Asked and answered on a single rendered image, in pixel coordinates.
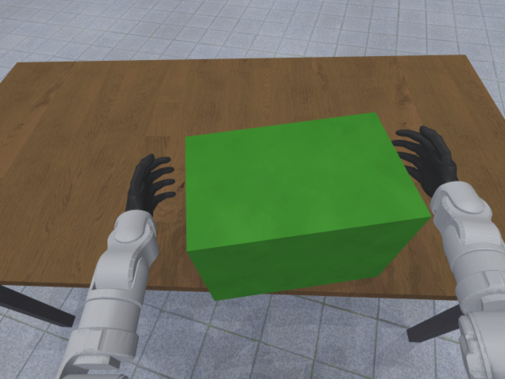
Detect carton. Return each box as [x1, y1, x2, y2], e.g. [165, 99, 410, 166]
[185, 112, 432, 301]

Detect robot left forearm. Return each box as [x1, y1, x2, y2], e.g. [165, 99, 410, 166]
[55, 210, 159, 379]

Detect robot right upper arm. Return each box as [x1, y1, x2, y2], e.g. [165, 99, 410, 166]
[458, 310, 505, 379]

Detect robot right forearm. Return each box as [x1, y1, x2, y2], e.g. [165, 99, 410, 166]
[430, 181, 505, 315]

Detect table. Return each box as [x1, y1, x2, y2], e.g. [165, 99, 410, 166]
[0, 54, 505, 343]

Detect left robot hand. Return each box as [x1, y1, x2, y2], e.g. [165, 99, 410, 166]
[125, 154, 176, 218]

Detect right robot hand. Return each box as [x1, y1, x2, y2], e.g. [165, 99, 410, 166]
[391, 126, 458, 198]

